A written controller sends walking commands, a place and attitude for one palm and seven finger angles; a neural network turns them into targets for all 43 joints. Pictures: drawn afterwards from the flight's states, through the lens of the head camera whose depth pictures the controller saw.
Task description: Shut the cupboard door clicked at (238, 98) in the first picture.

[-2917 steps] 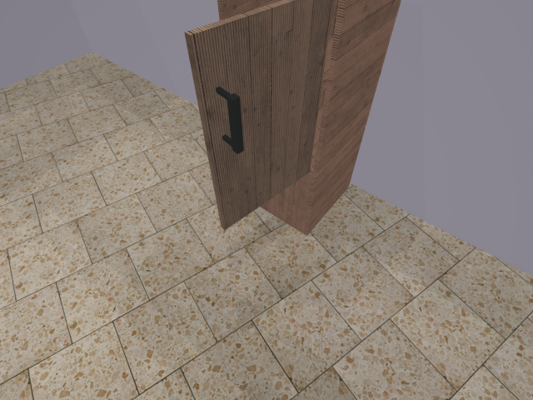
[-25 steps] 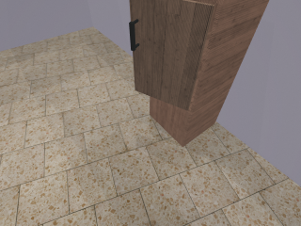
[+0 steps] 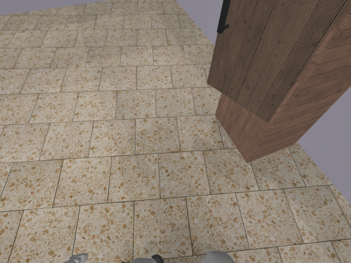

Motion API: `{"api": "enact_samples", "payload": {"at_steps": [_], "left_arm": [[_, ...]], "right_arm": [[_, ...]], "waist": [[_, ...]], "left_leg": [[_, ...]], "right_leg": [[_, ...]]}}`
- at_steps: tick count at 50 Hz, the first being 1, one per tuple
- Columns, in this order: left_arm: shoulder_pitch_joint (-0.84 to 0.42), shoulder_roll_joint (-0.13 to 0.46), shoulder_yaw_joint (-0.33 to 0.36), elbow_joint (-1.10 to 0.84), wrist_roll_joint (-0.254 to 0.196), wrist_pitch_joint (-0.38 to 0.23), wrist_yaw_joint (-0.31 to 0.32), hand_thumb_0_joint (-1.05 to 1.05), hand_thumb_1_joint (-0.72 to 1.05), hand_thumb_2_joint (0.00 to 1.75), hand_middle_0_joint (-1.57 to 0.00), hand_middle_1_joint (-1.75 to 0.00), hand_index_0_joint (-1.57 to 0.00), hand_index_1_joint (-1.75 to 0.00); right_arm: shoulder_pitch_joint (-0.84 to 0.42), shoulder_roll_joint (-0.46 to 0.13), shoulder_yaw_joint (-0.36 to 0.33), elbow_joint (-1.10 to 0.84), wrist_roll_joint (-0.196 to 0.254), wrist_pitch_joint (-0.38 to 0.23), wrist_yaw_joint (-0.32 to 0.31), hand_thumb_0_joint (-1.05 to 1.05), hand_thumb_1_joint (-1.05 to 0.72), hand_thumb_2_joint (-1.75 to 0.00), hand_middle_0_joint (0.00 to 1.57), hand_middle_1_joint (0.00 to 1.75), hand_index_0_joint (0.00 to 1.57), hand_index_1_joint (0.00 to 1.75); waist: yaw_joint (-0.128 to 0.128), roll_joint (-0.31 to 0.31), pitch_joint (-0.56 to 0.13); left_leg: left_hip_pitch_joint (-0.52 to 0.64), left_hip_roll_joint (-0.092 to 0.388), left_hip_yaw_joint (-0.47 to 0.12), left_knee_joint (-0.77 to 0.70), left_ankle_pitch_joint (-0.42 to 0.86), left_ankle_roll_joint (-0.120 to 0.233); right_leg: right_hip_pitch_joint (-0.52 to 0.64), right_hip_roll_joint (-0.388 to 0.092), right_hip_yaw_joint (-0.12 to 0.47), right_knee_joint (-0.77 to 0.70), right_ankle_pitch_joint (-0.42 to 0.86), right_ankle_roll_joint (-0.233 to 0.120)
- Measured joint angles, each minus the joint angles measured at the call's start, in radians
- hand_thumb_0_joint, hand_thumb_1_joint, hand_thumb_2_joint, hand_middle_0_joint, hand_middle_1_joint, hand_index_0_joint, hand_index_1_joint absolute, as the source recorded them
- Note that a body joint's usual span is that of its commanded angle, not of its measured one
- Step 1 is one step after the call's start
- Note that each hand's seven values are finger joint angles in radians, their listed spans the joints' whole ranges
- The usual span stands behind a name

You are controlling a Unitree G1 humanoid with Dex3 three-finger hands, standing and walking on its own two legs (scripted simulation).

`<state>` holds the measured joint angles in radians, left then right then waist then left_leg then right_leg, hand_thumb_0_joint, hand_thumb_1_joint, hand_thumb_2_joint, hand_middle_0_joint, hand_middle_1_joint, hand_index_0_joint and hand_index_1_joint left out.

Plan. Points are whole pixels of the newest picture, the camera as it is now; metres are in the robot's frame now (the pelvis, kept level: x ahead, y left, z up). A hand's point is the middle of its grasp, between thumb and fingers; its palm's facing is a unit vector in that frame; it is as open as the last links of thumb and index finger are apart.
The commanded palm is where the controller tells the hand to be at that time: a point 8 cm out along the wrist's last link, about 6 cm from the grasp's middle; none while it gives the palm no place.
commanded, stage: walk to a spot facing it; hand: left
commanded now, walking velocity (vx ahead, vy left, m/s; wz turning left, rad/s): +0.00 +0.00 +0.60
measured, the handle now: (227, 12) +0.96 -0.16 +0.06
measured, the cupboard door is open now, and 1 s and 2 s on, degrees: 23 23 23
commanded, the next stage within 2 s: turn to face it in 1.52 s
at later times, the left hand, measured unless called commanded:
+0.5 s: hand out of the picture -0.01 +0.15 -0.16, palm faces +0.36 -0.90 -0.26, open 7.4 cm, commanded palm none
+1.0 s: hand out of the picture +0.08 +0.22 -0.15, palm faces +0.55 -0.79 -0.28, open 7.4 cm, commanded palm none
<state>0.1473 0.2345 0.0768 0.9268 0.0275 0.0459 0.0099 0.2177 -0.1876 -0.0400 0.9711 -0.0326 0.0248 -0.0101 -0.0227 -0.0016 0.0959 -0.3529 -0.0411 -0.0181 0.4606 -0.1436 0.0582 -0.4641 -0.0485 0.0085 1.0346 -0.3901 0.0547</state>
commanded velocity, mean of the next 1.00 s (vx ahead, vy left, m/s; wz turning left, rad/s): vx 0.20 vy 0.00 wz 0.56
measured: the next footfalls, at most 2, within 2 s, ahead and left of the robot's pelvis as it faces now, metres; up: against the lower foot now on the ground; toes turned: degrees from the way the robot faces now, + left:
right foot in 0.20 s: +0.03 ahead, -0.16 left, +0.00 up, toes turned +9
left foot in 0.60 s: -0.01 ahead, +0.09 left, +0.00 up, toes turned +31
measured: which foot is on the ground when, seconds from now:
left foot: down 0.00-0.20, up 0.22-0.58, down 0.60-0.98, up 1.00-1.00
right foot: up 0.00-0.18, down 0.20-0.60, up 0.62-0.96, down 0.98-1.00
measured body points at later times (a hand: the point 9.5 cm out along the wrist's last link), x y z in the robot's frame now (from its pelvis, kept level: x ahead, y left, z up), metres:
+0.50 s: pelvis +0.00 -0.06 +0.00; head +0.05 -0.05 +0.44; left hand -0.03 +0.20 -0.14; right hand +0.16 -0.28 -0.15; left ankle -0.05 +0.08 -0.70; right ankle -0.01 -0.17 -0.74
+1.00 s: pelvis +0.12 -0.02 -0.02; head +0.14 -0.03 +0.43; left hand +0.06 +0.26 -0.13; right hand +0.25 -0.22 -0.18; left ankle -0.04 +0.06 -0.73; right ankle +0.24 -0.07 -0.74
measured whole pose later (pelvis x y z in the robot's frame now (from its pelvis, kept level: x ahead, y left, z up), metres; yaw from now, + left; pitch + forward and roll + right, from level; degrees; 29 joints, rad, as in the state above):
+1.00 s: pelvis +0.12 -0.02 -0.02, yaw +35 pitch +0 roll +2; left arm 0.19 0.24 0.07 0.85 0.04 -0.03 -0.05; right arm 0.34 -0.21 -0.05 0.99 -0.03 0.00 0.01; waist -0.01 0.02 0.04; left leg -0.17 -0.01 -0.07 0.66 -0.48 0.01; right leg -0.41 -0.07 -0.07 0.62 -0.24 0.03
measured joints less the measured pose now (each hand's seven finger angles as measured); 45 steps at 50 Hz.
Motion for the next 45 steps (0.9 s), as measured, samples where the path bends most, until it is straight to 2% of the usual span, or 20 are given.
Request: {"api": "enact_samples", "payload": {"at_steps": [6, 8, 10, 11, 13, 16, 18, 21, 24, 28, 30, 31, 33, 36, 39, 45], "left_arm": [[-0.027, 0.007, -0.002, -0.038, -0.002, 0.001, 0.003, 0.00, 0.91, 0.89, -0.20, -0.30, -0.20, -0.30], [-0.027, 0.004, -0.007, -0.049, -0.005, -0.003, 0.004, 0.00, 0.91, 0.89, -0.20, -0.30, -0.20, -0.30], [-0.009, 0.007, -0.012, -0.068, -0.005, -0.015, 0.003, 0.00, 0.91, 0.89, -0.20, -0.30, -0.20, -0.30], [-0.001, 0.005, -0.011, -0.071, 0.001, -0.022, 0.005, 0.00, 0.91, 0.89, -0.20, -0.30, -0.20, -0.30], [0.012, -0.012, -0.021, -0.060, 0.005, -0.017, 0.012, 0.00, 0.91, 0.89, -0.20, -0.30, -0.20, -0.30], [0.043, -0.028, -0.026, -0.045, 0.004, -0.012, 0.017, 0.00, 0.91, 0.89, -0.20, -0.30, -0.20, -0.30], [0.058, -0.033, -0.028, -0.040, 0.003, -0.019, 0.017, 0.00, 0.91, 0.89, -0.20, -0.30, -0.20, -0.30], [0.069, -0.037, -0.032, -0.042, 0.003, -0.031, 0.015, 0.00, 0.91, 0.89, -0.20, -0.30, -0.20, -0.30], [0.081, -0.040, -0.032, -0.046, 0.004, -0.043, 0.009, 0.00, 0.91, 0.89, -0.20, -0.30, -0.20, -0.30], [0.115, -0.023, -0.021, -0.033, 0.008, -0.052, -0.004, 0.00, 0.91, 0.89, -0.20, -0.30, -0.21, -0.30], [0.148, -0.006, -0.012, -0.021, 0.002, -0.050, -0.012, 0.00, 0.91, 0.89, -0.21, -0.30, -0.21, -0.30], [0.155, 0.004, -0.007, -0.010, 0.000, -0.041, -0.016, 0.00, 0.91, 0.89, -0.20, -0.30, -0.21, -0.30], [0.156, 0.022, -0.001, 0.013, 0.003, -0.012, -0.020, 0.00, 0.91, 0.89, -0.20, -0.30, -0.20, -0.30], [0.141, 0.032, 0.006, 0.025, 0.007, 0.000, -0.028, 0.01, 0.91, 0.89, -0.20, -0.30, -0.20, -0.30], [0.110, 0.030, 0.006, 0.002, 0.007, -0.011, -0.040, 0.01, 0.91, 0.89, -0.20, -0.30, -0.20, -0.30], [0.053, 0.011, -0.001, -0.049, 0.003, -0.034, -0.055, 0.01, 0.91, 0.89, -0.20, -0.30, -0.20, -0.30]], "right_arm": [[-0.007, -0.022, -0.019, -0.017, -0.004, 0.016, 0.007, 0.00, -0.91, -0.90, 0.20, 0.30, 0.21, 0.30], [-0.009, -0.033, -0.027, -0.023, -0.004, 0.025, 0.010, 0.00, -0.91, -0.90, 0.20, 0.30, 0.21, 0.30], [-0.005, -0.041, -0.037, -0.032, 0.002, 0.035, 0.013, 0.00, -0.91, -0.90, 0.20, 0.30, 0.21, 0.30], [-0.011, -0.047, -0.045, -0.032, 0.007, 0.039, 0.014, 0.00, -0.91, -0.90, 0.20, 0.30, 0.21, 0.30], [-0.022, -0.068, -0.058, -0.032, 0.004, 0.048, 0.020, 0.01, -0.91, -0.90, 0.20, 0.30, 0.20, 0.30], [-0.023, -0.082, -0.065, -0.042, 0.001, 0.051, 0.030, 0.01, -0.91, -0.90, 0.20, 0.30, 0.20, 0.30], [-0.023, -0.081, -0.062, -0.050, 0.005, 0.049, 0.035, 0.01, -0.91, -0.90, 0.20, 0.30, 0.20, 0.30], [-0.025, -0.073, -0.051, -0.054, 0.010, 0.051, 0.039, 0.01, -0.91, -0.90, 0.20, 0.30, 0.20, 0.30], [-0.037, -0.065, -0.038, -0.047, 0.011, 0.054, 0.042, 0.01, -0.91, -0.90, 0.19, 0.30, 0.20, 0.30], [-0.061, -0.048, -0.020, -0.050, 0.010, 0.043, 0.048, 0.01, -0.91, -0.90, 0.19, 0.30, 0.20, 0.30], [-0.065, -0.045, -0.012, -0.067, 0.007, 0.021, 0.052, 0.01, -0.91, -0.90, 0.20, 0.30, 0.20, 0.30], [-0.071, -0.042, -0.011, -0.075, 0.003, 0.006, 0.051, 0.01, -0.91, -0.90, 0.20, 0.30, 0.20, 0.30], [-0.073, -0.033, -0.005, -0.085, 0.001, -0.020, 0.043, 0.01, -0.91, -0.90, 0.20, 0.30, 0.20, 0.30], [-0.034, -0.023, 0.004, -0.092, -0.001, -0.039, 0.026, 0.00, -0.91, -0.90, 0.20, 0.30, 0.20, 0.30], [0.010, -0.020, 0.010, -0.070, -0.001, -0.044, 0.017, 0.00, -0.91, -0.90, 0.20, 0.30, 0.20, 0.30], [0.079, -0.017, 0.007, -0.009, -0.002, -0.034, 0.022, 0.00, -0.91, -0.90, 0.20, 0.30, 0.21, 0.30]], "waist": [[-0.012, 0.025, -0.018], [-0.014, 0.035, -0.023], [-0.008, 0.027, -0.040], [0.002, 0.025, -0.041], [0.000, 0.049, -0.031], [-0.006, 0.044, -0.027], [-0.014, 0.029, -0.018], [-0.014, 0.006, -0.001], [0.003, -0.009, 0.012], [0.032, -0.038, 0.011], [0.040, -0.053, -0.006], [0.040, -0.063, -0.008], [0.043, -0.073, -0.008], [0.034, -0.060, -0.024], [0.029, -0.038, -0.029], [0.017, -0.001, -0.039]], "left_leg": [[-0.020, -0.015, -0.086, -0.021, 0.035, -0.027], [-0.032, -0.023, -0.116, -0.012, 0.038, -0.041], [-0.061, -0.045, -0.133, 0.026, 0.022, -0.058], [-0.092, -0.053, -0.130, 0.095, -0.061, -0.071], [-0.165, -0.054, -0.106, 0.336, -0.219, -0.084], [-0.223, -0.031, -0.041, 0.615, -0.248, -0.100], [-0.214, -0.003, -0.010, 0.661, -0.242, -0.114], [-0.157, 0.035, 0.023, 0.580, -0.258, -0.126], [-0.086, 0.059, 0.051, 0.438, -0.277, -0.119], [0.010, 0.064, 0.099, 0.253, -0.293, -0.091], [0.070, 0.053, 0.112, 0.120, -0.222, -0.064], [0.060, 0.043, 0.108, 0.131, -0.169, -0.044], [0.060, 0.035, 0.104, 0.164, -0.176, -0.031], [0.101, 0.029, 0.076, 0.114, -0.181, -0.035], [0.155, 0.025, 0.040, 0.037, -0.152, -0.037], [0.233, 0.030, -0.013, -0.030, -0.162, -0.053]], "right_leg": [[0.066, 0.028, 0.014, -0.198, -0.026, 0.001], [0.115, 0.043, 0.011, -0.306, -0.015, -0.007], [0.193, 0.041, 0.008, -0.485, 0.022, -0.025], [0.197, 0.038, 0.008, -0.511, 0.066, -0.040], [0.205, 0.036, -0.025, -0.492, 0.074, -0.060], [0.240, 0.011, -0.059, -0.521, 0.073, -0.066], [0.260, -0.008, -0.083, -0.537, 0.076, -0.068], [0.281, -0.036, -0.129, -0.539, 0.065, -0.066], [0.294, -0.059, -0.179, -0.519, 0.042, -0.059], [0.304, -0.091, -0.238, -0.469, -0.006, -0.039], [0.281, -0.115, -0.253, -0.391, -0.051, -0.024], [0.245, -0.122, -0.229, -0.293, -0.099, -0.015], [0.152, -0.099, -0.147, -0.075, -0.155, -0.014], [0.040, -0.072, -0.090, 0.066, -0.083, -0.011], [-0.029, -0.067, -0.056, 0.034, 0.006, -0.003], [-0.039, -0.058, -0.045, -0.249, 0.111, 0.010]]}}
